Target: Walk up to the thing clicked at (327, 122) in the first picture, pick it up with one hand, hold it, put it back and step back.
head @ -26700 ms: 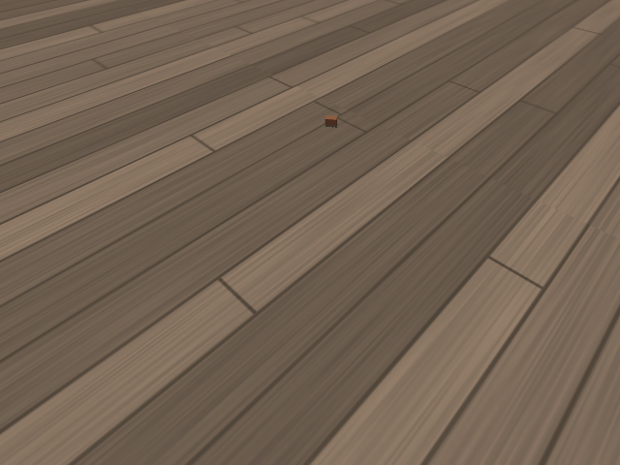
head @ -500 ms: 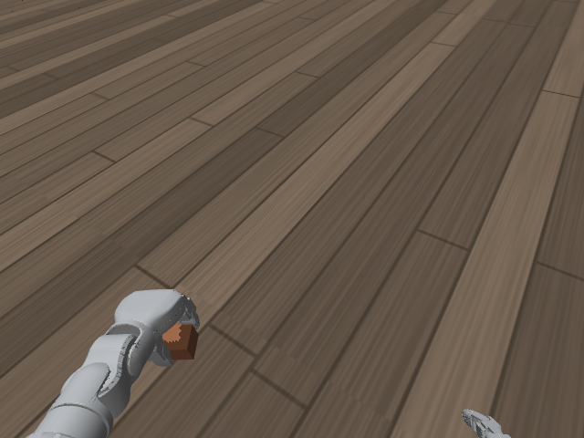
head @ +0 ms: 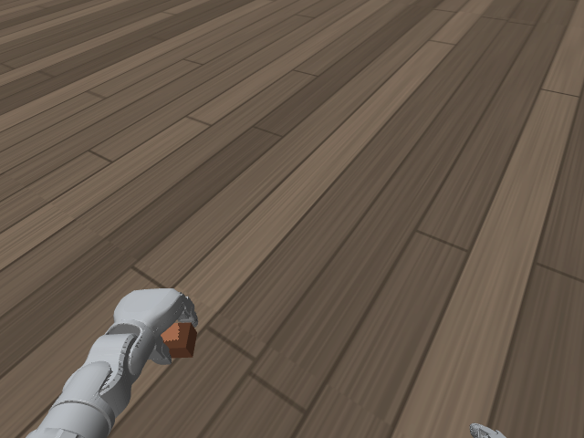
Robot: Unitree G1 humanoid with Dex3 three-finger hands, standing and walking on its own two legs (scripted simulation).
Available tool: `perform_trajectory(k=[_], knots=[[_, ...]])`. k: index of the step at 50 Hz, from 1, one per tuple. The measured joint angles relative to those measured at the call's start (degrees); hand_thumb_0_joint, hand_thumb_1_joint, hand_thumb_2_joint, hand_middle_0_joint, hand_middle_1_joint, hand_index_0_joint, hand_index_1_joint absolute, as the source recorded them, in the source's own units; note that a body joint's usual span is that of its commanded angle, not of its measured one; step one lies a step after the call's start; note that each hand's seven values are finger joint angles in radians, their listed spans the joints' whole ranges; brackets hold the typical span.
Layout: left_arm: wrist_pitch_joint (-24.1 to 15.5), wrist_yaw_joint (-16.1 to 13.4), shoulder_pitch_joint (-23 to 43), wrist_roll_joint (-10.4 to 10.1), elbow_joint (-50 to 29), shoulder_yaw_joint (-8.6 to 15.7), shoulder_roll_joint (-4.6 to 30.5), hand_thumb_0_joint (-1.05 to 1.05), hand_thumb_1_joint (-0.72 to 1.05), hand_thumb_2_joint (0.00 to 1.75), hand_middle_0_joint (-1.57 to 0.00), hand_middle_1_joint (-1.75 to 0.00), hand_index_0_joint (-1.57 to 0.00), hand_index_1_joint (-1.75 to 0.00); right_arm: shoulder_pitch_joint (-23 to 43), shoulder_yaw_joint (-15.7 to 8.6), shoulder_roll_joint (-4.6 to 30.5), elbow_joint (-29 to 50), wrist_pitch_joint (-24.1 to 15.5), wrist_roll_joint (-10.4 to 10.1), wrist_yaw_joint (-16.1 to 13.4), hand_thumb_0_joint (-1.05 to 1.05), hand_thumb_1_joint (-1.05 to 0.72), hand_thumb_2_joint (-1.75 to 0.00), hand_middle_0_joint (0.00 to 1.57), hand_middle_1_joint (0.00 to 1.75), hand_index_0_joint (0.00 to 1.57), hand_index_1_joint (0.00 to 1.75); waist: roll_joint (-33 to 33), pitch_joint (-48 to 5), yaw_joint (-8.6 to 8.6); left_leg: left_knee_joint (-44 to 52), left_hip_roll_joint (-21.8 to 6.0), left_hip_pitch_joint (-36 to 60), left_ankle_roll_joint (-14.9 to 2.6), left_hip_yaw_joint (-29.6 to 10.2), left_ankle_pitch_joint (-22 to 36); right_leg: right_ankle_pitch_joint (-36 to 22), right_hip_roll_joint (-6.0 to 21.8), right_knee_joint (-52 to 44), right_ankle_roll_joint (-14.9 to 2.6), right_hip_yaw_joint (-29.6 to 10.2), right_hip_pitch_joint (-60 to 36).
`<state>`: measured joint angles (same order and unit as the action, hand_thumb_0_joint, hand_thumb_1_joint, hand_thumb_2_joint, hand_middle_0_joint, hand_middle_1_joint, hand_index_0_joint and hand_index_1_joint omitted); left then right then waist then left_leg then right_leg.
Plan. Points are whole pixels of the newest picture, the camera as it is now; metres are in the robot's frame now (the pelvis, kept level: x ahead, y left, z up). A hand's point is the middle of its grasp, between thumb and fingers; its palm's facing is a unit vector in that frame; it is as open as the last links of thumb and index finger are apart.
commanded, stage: crouch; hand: left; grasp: from above
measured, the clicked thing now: (170, 340) +0.31 +0.22 -0.07
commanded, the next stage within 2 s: lower in 1.96 s
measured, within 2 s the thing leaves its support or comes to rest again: neither
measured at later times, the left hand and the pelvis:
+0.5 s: hand (185, 364) +0.33 +0.24 -0.20, palm faces -0.41 +0.07 -0.91, open 7.0 cm; pelvis -0.04 +0.00 -0.10, yaw +1 degrees
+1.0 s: hand (216, 384) +0.38 +0.24 -0.45, palm faces -0.47 +0.01 -0.88, open 7.0 cm; pelvis -0.08 +0.01 -0.30, yaw +0 degrees
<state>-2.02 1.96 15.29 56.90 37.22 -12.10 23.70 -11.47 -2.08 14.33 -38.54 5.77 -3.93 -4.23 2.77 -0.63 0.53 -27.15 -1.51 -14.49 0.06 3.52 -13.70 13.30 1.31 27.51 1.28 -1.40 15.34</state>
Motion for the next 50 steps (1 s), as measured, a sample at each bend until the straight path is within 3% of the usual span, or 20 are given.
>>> perform_trajectory(k=[6,11,20,26,34,42,50], knots=[[-1.48,-1.2,-0.53,1.13,2.34,0.66,-0.42,0.01,0.47,0.03,-1.01,-0.12,-1.03,-0.09,0.31,0.07,-0.17,0.81,0.38,0.21,0.3,0.01,-0.9,-0.9,0.2,0.3,0.2,0.3,-0.62,0.26,-0.6,-0.94,-0.03,-1.63,0.12,-0.3,-0.29,0.53,-0.02,1.17,-0.12,0.26,1.63],[-4.27,-5.65,1.5,3.86,7.95,1.2,-0.41,0.01,0.47,0.03,-1.02,-0.11,-1.04,-0.07,0.99,-0.03,-0.25,0.68,0.54,1.24,0.73,0.01,-0.9,-0.9,0.2,0.3,0.2,0.3,-1.86,-0.01,-1.31,-5.97,-0.08,-7.93,0.25,-1.19,-1.85,2.27,0.05,5.99,-0.27,1.0,7.5],[-5.16,-17.36,12.54,10.48,21.97,2.14,-0.35,0.01,0.46,0.02,-1.03,-0.09,-1.05,-0.06,0.63,-2.04,1.16,-0.5,-0.5,3.71,2.69,0.01,-0.91,-0.9,0.2,0.3,0.2,0.3,-2.75,-5.03,-3.19,-28.74,-0.71,-33.28,0.29,-2.92,-9.82,9.47,-0.25,27.04,-0.13,1.93,31.64],[-4.1,-21.38,20.42,12.01,29.86,4.08,0.53,0.01,0.46,0.02,-1.03,-0.1,-1.05,-0.06,-0.58,-2.46,1.59,-1.57,-2.03,4.84,2.79,0.0,-0.91,-0.9,0.2,0.3,0.2,0.3,-2.07,-7.65,-5.66,-44.22,-0.98,-51.11,-0.16,-3.66,-14.62,14.07,-0.4,41.67,0.31,2.05,48.94],[-1.99,-21.48,26.73,11.26,32.23,7.1,2.93,0.01,0.46,0.02,-1.03,-0.09,-1.05,-0.06,-2.67,-2.15,0.18,-3.58,-4.17,6.28,2.71,0.0,-0.91,-0.9,0.2,0.3,0.2,0.3,-0.47,-9.72,-8.41,-61.16,-0.91,-71.34,-0.95,-4.26,-18.87,18.11,-0.34,58.0,0.75,1.89,68.69],[-2.58,-19.83,32.53,10.94,36.95,9.13,5.52,0.01,0.46,0.03,-1.03,-0.09,-1.05,-0.05,-2.36,-0.36,-1.52,-3.71,-5.83,7.16,3.97,0.01,-0.91,-0.9,0.2,0.3,0.2,0.3,0.64,-9.39,-10.74,-73.3,-0.58,-85.72,-1.5,-4.88,-20.86,20.32,-0.14,69.89,0.96,1.92,82.58],[-6.33,-20.23,35.01,13.64,37.64,11.75,8.49,0.01,0.46,0.03,-1.03,-0.08,-1.05,-0.05,-1.01,1.51,-1.3,-3.17,-7.78,8.3,5.95,0.0,-0.9,-0.9,0.2,0.3,0.2,0.3,-0.39,-8.99,-12.5,-82.94,-0.06,-97.08,-1.06,-6.2,-22.52,22.51,0.18,79.55,0.84,2.66,93.36]])
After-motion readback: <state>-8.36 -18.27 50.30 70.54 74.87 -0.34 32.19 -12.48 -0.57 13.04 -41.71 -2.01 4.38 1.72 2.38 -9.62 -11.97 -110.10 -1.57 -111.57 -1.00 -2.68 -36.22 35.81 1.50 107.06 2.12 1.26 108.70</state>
